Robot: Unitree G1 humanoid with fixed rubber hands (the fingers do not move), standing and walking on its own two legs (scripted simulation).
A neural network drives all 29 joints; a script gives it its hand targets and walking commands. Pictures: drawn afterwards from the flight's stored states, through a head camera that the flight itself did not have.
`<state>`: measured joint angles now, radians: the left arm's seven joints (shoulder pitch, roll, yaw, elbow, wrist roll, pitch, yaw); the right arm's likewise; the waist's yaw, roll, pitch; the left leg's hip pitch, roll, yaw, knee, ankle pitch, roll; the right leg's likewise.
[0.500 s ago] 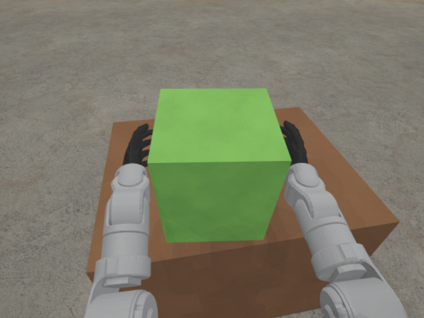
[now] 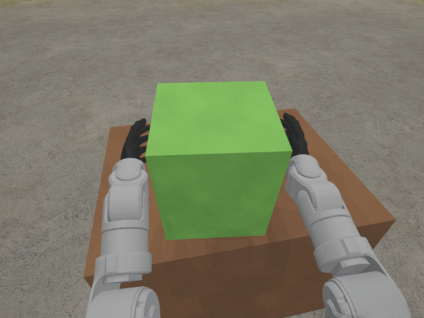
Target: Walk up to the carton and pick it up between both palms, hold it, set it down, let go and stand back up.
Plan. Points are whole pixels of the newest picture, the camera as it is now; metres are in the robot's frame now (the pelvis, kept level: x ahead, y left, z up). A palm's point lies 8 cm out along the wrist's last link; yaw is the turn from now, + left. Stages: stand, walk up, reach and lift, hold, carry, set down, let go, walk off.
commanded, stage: reach and lift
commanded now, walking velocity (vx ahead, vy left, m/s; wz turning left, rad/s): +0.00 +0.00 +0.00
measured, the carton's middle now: (213, 163) +0.40 -0.01 +0.13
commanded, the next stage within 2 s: hold in 0.22 s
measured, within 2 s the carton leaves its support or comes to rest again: neither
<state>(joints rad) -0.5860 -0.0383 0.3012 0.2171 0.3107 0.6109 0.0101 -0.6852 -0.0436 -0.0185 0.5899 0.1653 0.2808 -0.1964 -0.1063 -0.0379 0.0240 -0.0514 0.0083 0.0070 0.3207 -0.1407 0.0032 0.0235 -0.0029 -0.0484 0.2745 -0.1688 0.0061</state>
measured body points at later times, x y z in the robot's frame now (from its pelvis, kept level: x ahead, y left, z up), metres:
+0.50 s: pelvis +0.00 +0.00 +0.00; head -0.05 +0.02 +0.45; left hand +0.38 +0.16 +0.19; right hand +0.38 -0.15 +0.20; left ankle +0.03 +0.11 -0.75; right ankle +0.00 -0.12 -0.75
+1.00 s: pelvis -0.01 +0.00 +0.00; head -0.07 +0.01 +0.45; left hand +0.37 +0.15 +0.20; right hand +0.37 -0.15 +0.21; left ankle +0.03 +0.11 -0.75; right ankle +0.00 -0.12 -0.75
